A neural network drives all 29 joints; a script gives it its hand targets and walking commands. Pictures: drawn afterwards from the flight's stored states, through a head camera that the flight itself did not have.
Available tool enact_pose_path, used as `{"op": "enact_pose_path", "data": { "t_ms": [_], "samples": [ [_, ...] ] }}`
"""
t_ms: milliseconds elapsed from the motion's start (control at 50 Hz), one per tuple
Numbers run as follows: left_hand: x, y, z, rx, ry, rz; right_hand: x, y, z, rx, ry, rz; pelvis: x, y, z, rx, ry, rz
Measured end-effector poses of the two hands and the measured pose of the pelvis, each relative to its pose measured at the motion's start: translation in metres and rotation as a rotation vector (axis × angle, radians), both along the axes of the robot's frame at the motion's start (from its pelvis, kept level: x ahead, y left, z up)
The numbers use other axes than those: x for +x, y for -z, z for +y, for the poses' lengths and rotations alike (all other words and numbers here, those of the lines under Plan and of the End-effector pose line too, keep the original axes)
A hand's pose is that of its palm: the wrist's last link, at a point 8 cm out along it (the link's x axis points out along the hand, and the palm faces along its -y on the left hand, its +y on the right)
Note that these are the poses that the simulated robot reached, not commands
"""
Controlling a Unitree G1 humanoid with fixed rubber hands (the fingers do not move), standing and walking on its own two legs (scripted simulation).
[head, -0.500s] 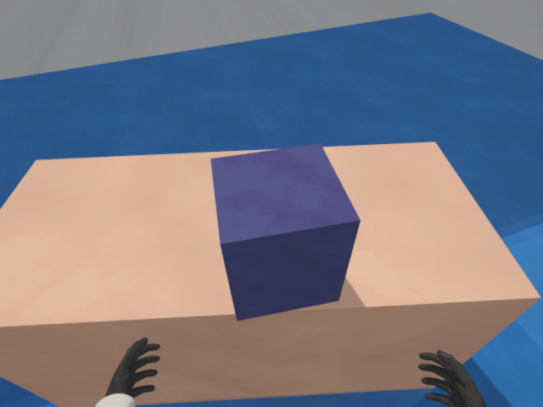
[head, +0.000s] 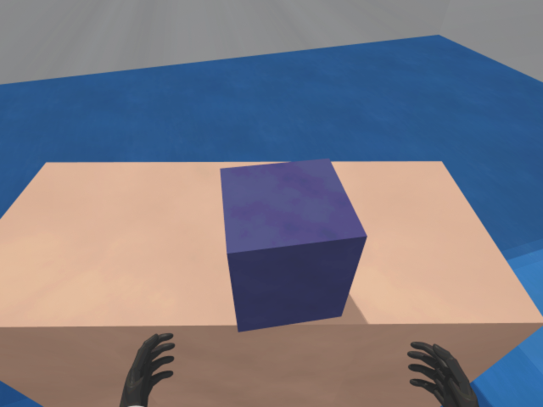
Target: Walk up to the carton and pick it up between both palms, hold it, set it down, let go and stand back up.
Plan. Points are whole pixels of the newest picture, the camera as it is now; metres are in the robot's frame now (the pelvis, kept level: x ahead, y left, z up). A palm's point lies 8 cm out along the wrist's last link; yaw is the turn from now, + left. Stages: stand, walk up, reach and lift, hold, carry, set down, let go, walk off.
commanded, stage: reach and lift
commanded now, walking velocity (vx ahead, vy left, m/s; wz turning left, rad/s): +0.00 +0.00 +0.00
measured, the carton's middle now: (283, 245) +0.42 +0.02 -0.02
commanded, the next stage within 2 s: none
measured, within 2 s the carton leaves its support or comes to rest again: neither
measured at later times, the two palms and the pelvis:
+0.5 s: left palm (147, 369) +0.18 +0.21 -0.01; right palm (453, 376) +0.19 -0.22 +0.00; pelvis -0.01 +0.00 +0.00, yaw -1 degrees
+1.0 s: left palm (141, 307) +0.24 +0.23 +0.04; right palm (432, 297) +0.28 -0.20 +0.04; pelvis +0.00 +0.00 +0.00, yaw +0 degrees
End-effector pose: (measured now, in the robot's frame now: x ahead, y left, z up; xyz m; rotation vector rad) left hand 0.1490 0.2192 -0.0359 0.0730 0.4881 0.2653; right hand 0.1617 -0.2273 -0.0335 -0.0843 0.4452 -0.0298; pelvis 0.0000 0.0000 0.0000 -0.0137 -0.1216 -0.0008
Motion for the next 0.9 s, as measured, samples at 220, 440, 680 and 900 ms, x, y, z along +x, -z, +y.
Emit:
{"op": "enact_pose_path", "data": {
  "t_ms": [220,440,680,900],
  "samples": [
    [0.006,-0.017,-0.004,-0.020,-0.011,-0.124,0.005,-0.012,0.007,0.046,-0.007,-0.095,-0.004,0.002,0.001,0.002,0.003,-0.003],
    [0.019,-0.021,-0.011,-0.044,-0.015,-0.156,0.020,-0.026,0.010,0.054,-0.020,-0.137,-0.010,0.003,0.000,0.005,0.007,0.005],
    [0.056,-0.044,-0.004,-0.032,-0.021,-0.179,0.066,-0.048,0.019,0.068,-0.035,-0.176,-0.009,0.001,-0.001,0.006,0.012,0.019],
    [0.080,-0.067,0.004,-0.037,-0.028,-0.177,0.107,-0.070,0.026,0.077,-0.052,-0.208,-0.004,-0.001,-0.001,0.003,0.008,0.030]
  ]
}}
